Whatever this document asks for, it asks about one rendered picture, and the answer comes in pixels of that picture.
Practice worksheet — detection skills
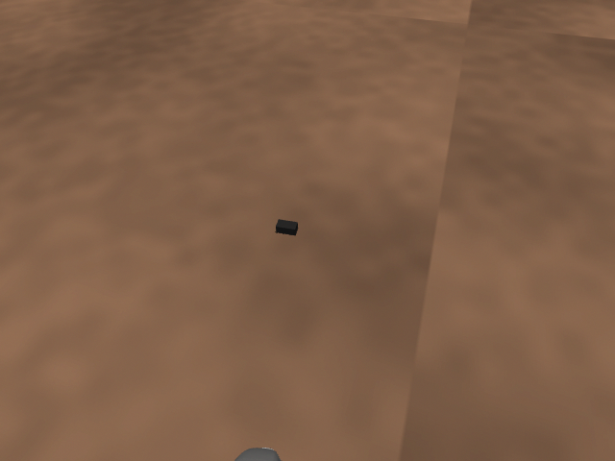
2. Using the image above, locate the small box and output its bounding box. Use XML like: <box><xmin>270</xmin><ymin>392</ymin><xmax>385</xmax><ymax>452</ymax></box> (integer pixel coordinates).
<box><xmin>276</xmin><ymin>219</ymin><xmax>298</xmax><ymax>235</ymax></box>

